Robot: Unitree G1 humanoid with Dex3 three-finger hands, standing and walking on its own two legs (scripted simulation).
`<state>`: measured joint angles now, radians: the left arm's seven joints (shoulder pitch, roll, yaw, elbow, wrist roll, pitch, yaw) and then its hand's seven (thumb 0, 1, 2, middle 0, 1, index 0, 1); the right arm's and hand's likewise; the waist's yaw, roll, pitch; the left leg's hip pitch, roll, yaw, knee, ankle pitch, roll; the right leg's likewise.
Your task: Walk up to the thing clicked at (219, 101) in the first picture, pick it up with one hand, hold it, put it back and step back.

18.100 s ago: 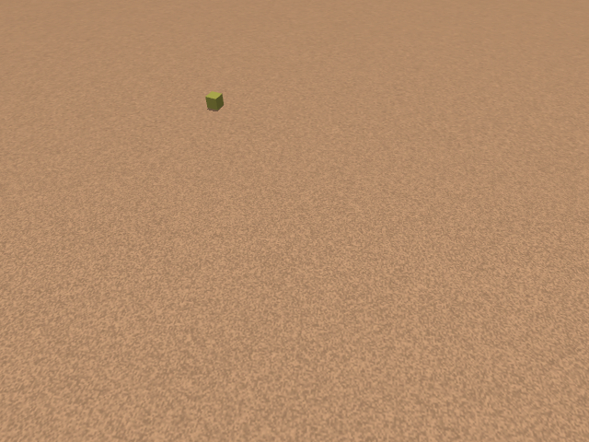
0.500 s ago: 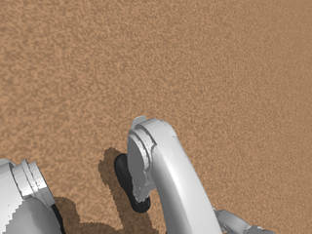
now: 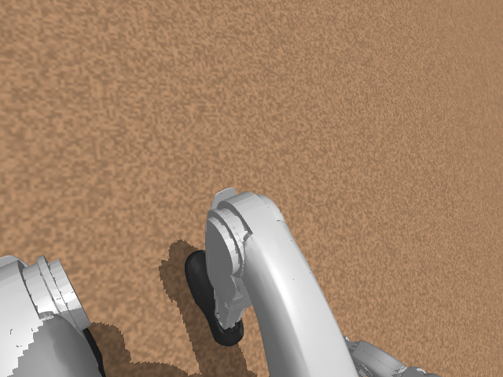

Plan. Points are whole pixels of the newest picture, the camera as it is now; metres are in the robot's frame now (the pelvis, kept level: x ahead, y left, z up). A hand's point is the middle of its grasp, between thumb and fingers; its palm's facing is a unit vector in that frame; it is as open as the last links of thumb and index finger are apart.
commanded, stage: close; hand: left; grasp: from above
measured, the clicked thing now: out of the picture +0.36 +0.40 -0.27
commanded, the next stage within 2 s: settle in 0.70 s
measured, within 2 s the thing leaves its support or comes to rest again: leaves its support in 1.30 s
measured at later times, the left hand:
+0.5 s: hand out of the picture +0.37 +0.39 -0.24, palm faces +0.15 -0.45 -0.88, open 12.1 cm
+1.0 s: hand out of the picture +0.37 +0.40 -0.24, palm faces +0.16 -0.44 -0.88, open 11.5 cm
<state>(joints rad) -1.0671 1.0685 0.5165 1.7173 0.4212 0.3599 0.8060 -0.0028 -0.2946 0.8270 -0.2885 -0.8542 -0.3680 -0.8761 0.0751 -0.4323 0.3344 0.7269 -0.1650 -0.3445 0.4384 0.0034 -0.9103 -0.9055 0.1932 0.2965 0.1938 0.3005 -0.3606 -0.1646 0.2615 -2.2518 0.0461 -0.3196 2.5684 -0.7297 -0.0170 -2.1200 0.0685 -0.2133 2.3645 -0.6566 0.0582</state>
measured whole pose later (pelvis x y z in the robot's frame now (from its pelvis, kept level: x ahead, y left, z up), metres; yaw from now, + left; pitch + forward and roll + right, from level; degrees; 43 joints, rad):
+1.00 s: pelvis +0.00 +0.00 +0.00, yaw +1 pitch +21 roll -14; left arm -1.06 1.06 0.52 1.71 0.38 0.37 0.81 0.00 -0.28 0.77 -0.35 -0.81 -0.53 -0.84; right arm 0.06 -0.44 0.32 0.72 -0.16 -0.33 0.45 0.00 -0.92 -0.91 0.19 0.30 0.19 0.30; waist -0.36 -0.15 0.26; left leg -2.26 0.04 -0.31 2.58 -0.73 -0.02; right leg -2.13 0.06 -0.21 2.38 -0.66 0.05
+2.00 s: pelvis +0.00 -0.01 +0.03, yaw +5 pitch +31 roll -8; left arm -1.12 0.83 0.53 1.58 0.54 0.54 0.65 0.00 -0.06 0.57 -0.54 -0.62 -0.62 -0.65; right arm 0.15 -0.37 0.09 0.87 -0.12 -0.28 0.37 0.00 -0.90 -0.90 0.19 0.30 0.19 0.30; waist -0.25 -0.01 0.01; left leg -2.28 0.06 -0.18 2.40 -0.68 -0.02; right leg -2.21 0.04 -0.11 2.30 -0.65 0.02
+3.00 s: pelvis +0.04 -0.03 +0.29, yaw +12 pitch +25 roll -2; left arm -0.69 0.35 0.19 1.09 0.40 0.81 0.56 -0.02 -0.09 0.49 -0.73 -0.35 -0.79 -0.44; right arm 0.14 -0.29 -0.01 0.88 0.02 -0.21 0.10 0.01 -0.90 -0.90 0.20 0.30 0.20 0.30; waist -0.10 0.02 -0.23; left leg -1.39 0.08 -0.05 1.52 -0.57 -0.05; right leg -1.36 0.03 -0.05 1.50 -0.57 -0.03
